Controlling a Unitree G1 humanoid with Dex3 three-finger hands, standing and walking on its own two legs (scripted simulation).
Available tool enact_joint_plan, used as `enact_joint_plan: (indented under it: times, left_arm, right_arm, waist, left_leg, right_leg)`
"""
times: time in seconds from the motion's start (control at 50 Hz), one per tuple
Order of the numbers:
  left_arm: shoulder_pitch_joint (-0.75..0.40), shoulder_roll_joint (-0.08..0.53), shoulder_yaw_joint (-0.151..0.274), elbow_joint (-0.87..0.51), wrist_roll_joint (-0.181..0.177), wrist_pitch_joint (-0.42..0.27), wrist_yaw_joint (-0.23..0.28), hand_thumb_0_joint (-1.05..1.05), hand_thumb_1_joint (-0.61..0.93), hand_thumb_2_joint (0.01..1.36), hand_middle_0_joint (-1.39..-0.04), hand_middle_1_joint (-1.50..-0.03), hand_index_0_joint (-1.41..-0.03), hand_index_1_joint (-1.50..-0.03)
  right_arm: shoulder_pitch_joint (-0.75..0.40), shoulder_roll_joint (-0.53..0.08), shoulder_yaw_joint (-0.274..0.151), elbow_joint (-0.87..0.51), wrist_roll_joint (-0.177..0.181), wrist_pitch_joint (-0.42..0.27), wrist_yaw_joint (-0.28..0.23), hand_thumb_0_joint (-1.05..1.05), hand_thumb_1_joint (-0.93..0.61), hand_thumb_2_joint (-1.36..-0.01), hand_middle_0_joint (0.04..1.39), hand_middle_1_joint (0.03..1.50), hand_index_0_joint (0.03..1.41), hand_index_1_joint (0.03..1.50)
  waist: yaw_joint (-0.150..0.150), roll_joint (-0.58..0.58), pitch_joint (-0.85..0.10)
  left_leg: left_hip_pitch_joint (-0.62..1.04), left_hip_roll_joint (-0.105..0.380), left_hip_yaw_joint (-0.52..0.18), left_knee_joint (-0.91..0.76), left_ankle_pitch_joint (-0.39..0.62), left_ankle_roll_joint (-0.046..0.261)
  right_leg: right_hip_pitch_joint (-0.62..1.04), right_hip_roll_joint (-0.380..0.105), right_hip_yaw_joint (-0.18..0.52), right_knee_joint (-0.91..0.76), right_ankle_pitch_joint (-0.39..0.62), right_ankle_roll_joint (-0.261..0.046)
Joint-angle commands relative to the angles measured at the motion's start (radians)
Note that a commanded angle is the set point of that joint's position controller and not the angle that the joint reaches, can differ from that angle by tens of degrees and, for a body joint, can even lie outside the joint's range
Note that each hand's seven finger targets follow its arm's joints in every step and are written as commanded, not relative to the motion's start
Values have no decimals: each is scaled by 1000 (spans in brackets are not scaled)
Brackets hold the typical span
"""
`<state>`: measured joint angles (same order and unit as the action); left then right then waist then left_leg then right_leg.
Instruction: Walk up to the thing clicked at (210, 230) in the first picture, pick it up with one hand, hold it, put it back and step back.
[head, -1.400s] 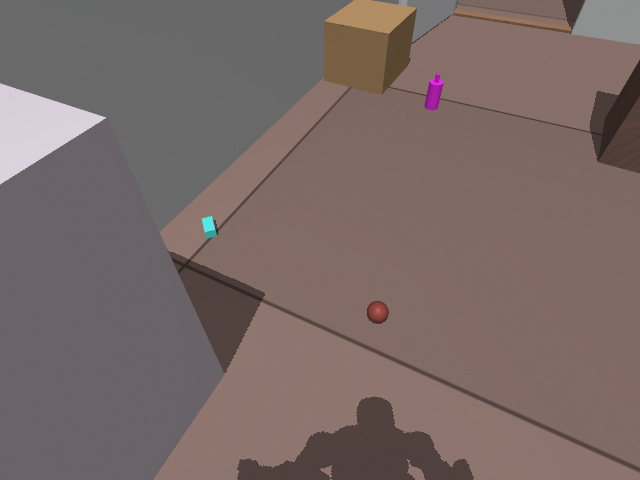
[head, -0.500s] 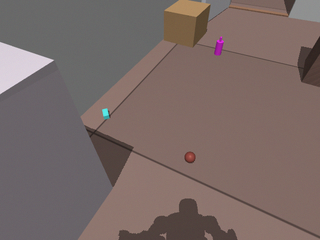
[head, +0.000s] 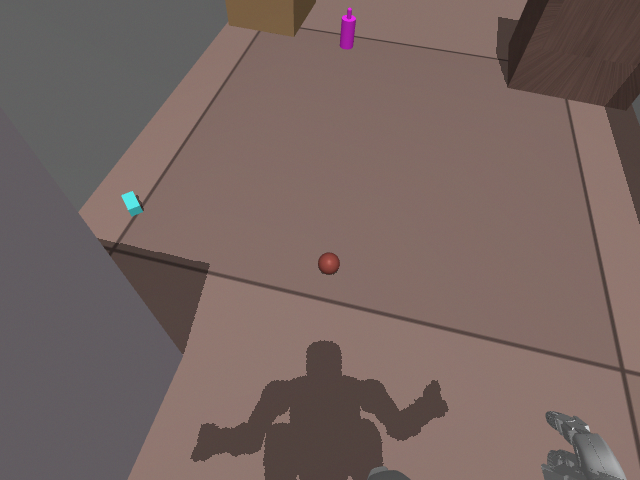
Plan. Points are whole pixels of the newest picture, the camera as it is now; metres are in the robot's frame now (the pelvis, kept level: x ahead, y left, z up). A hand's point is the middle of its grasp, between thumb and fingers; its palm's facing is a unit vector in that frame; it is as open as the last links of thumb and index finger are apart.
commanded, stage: walk up
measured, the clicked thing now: (132, 203) +1.10 +0.76 -0.74
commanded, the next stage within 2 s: stand in 1.72 s
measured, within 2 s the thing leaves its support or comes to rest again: neither
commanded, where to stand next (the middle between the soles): +0.08 -0.05 m, yaw -36 degrees
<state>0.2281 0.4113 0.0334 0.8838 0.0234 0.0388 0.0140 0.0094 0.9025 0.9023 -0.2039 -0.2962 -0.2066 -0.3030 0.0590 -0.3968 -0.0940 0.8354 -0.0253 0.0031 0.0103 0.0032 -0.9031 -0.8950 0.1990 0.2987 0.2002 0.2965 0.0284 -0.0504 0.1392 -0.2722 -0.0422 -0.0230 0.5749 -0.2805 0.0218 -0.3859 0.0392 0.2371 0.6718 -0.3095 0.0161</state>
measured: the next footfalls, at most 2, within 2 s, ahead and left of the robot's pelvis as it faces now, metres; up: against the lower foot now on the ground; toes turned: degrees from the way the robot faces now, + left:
right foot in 0.40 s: +0.00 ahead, -0.14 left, +0.00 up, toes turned -16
left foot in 0.74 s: +0.13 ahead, +0.07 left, +0.00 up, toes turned -32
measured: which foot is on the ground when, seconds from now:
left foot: down 0.00-0.40, up 0.42-0.72, down 0.74-1.00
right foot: up 0.00-0.38, down 0.40-0.76, up 0.78-1.00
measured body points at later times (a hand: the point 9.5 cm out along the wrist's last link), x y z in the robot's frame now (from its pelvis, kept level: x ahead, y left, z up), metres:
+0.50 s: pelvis -0.01 -0.02 +0.00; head +0.02 -0.05 +0.44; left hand +0.21 +0.24 -0.09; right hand -0.08 -0.34 -0.12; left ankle +0.01 +0.11 -0.68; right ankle -0.03 -0.12 -0.73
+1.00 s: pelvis -0.01 -0.01 -0.01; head +0.03 -0.02 +0.44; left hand +0.22 +0.23 -0.12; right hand -0.10 -0.33 -0.10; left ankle +0.10 +0.09 -0.73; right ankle -0.07 -0.13 -0.71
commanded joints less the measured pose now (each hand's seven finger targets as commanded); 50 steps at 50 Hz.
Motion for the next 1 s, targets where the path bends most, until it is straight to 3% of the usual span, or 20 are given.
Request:
enact_joint_plan:
  times: [0.0,0.04,0.08,0.18,0.3,0.34,0.36,0.38,0.4,0.42,0.48,0.6,0.68,0.7,0.72,0.74,0.76,0.84,0.9,0.98]
  left_arm:
    - [10,213,55,-139,11,-13,9,0,900,900,-200,-300,-200,-300]
    - [50,210,79,-111,-2,-8,-18,0,900,900,-200,-300,-200,-300]
    - [57,193,80,-127,-7,-8,-41,0,900,900,-200,-300,-200,-300]
    - [-32,164,77,-198,-2,-13,-59,0,900,900,-200,-300,-200,-300]
    - [9,140,79,-189,0,-34,-55,0,900,900,-200,-300,-200,-300]
    - [81,147,86,-160,5,-48,-44,0,900,900,-200,-300,-200,-300]
    - [160,200,108,-137,9,-59,-34,0,900,900,-200,-300,-200,-300]
    - [172,298,138,-151,18,-74,-22,0,900,900,-200,-300,-200,-300]
    - [121,322,131,-185,9,-70,-23,0,900,900,-200,-300,-200,-300]
    - [99,302,131,-196,-6,-64,-20,0,900,900,-200,-300,-200,-300]
    - [37,232,102,-204,-11,-64,-5,0,900,900,-200,-300,-200,-300]
    - [52,237,98,-234,0,-60,-4,0,900,900,-200,-300,-200,-300]
    - [-28,220,86,-260,-12,-43,-7,0,900,900,-200,-300,-200,-300]
    - [-9,186,75,-266,-17,-39,-5,0,900,900,-200,-300,-200,-300]
    - [8,127,58,-267,-24,-41,-4,0,900,900,-200,-300,-200,-300]
    - [56,157,63,-240,-20,-33,9,0,900,900,-200,-300,-200,-300]
    - [52,225,81,-215,-7,-34,15,0,900,900,-200,-300,-200,-300]
    - [72,201,91,-160,-18,-41,-17,0,900,900,-200,-300,-200,-300]
    - [74,171,82,-145,-11,-54,-36,0,900,900,-200,-300,-200,-300]
    - [183,160,84,-75,2,-81,-11,0,900,900,-200,-300,-200,-300]
  right_arm:
    - [75,-290,-97,-115,-1,-15,-15,0,-900,-900,200,300,200,300]
    - [38,-230,-77,-134,-1,-27,-22,0,-900,-900,200,300,200,300]
    - [99,-233,-66,-129,4,-38,-21,0,-900,-900,200,300,200,300]
    - [237,-266,-74,-136,0,-49,-14,0,-900,-900,200,300,200,300]
    - [236,-280,-65,-165,0,-37,-2,0,-900,-900,200,300,200,300]
    - [218,-266,-55,-176,12,-26,1,0,-900,-900,200,300,200,300]
    - [222,-225,-39,-184,18,-23,1,0,-900,-900,200,300,200,300]
    - [261,-127,-4,-206,22,-22,2,0,-900,-900,200,300,200,300]
    - [206,-189,-16,-206,18,-12,-8,0,-900,-900,200,300,200,300]
    - [205,-222,-25,-188,19,-12,-15,0,-900,-900,200,300,200,300]
    - [253,-215,-17,-129,15,-21,-12,0,-900,-900,200,300,200,300]
    - [251,-192,-18,-117,5,-28,-19,0,-900,-900,200,300,200,300]
    - [314,-176,-28,-95,4,-44,-26,0,-900,-900,200,300,200,300]
    - [330,-198,-35,-98,-7,-51,-30,0,-900,-900,200,300,200,300]
    - [319,-276,-54,-110,-21,-58,-32,0,-900,-900,200,300,200,300]
    - [261,-326,-61,-134,-3,-60,-29,0,-900,-900,200,300,200,300]
    - [238,-340,-70,-137,5,-62,-22,0,-900,-900,200,300,200,300]
    - [189,-284,-45,-131,-2,-62,-29,0,-900,-900,200,300,200,300]
    - [203,-283,-40,-138,-20,-48,-13,0,-900,-900,200,300,200,300]
    - [150,-240,-19,-152,-4,-13,-2,0,-900,-900,200,300,200,300]
  waist:
    - [-62,206,-146]
    - [-24,171,-104]
    - [-41,196,-94]
    - [-102,213,-110]
    - [-75,238,-157]
    - [-26,175,-176]
    - [24,41,-214]
    - [16,-259,-201]
    - [32,-185,-157]
    - [24,-120,-126]
    - [-24,-103,-100]
    - [-17,-117,-97]
    - [-81,-70,-143]
    - [-87,-13,-146]
    - [-84,180,-158]
    - [-59,255,-162]
    - [-59,207,-148]
    - [-33,221,-68]
    - [-62,280,-117]
    - [8,196,-166]
  left_leg:
    - [87,491,-386,-310,191,223]
    - [95,360,-208,-264,216,179]
    - [141,304,-118,-243,223,126]
    - [246,343,-93,-224,326,129]
    - [155,350,-7,-101,401,150]
    - [96,318,65,41,372,120]
    - [-9,257,119,250,297,68]
    - [-301,119,141,451,-197,3]
    - [-368,93,51,533,-342,-21]
    - [-340,122,-7,570,-340,-29]
    - [-277,122,8,460,-199,-26]
    - [-129,79,30,291,-141,-16]
    - [102,30,58,60,6,16]
    - [149,76,-26,-63,10,34]
    - [203,275,-307,-165,43,98]
    - [115,494,-513,-251,23,238]
    - [68,550,-581,-251,35,319]
    - [-25,336,-193,-189,32,192]
    - [11,301,-135,-173,-93,184]
    - [-79,271,-37,62,1,137]
  right_leg:
    - [-135,-29,-90,427,-240,-12]
    - [-138,-41,-89,478,-118,-14]
    - [-168,-41,-116,392,-65,-18]
    - [-161,-49,-183,210,-86,-9]
    - [63,-17,-291,1,-111,-43]
    - [211,-4,-300,-208,1,-71]
    - [374,-43,-192,-319,28,-107]
    - [510,-268,205,-354,127,-171]
    - [404,-396,374,-341,143,-326]
    - [333,-396,328,-318,199,-357]
    - [261,-215,83,-258,251,-234]
    - [102,-200,88,-193,460,-244]
    - [-37,-164,81,-66,366,-191]
    - [-71,-119,68,18,281,-140]
    - [-185,5,-1,193,74,-66]
    - [-163,73,-112,376,-293,-35]
    - [-141,28,-84,491,-326,-29]
    - [-106,-17,-130,404,-190,-41]
    - [-30,-16,-223,185,-217,-27]
    - [214,19,-268,-174,-22,-39]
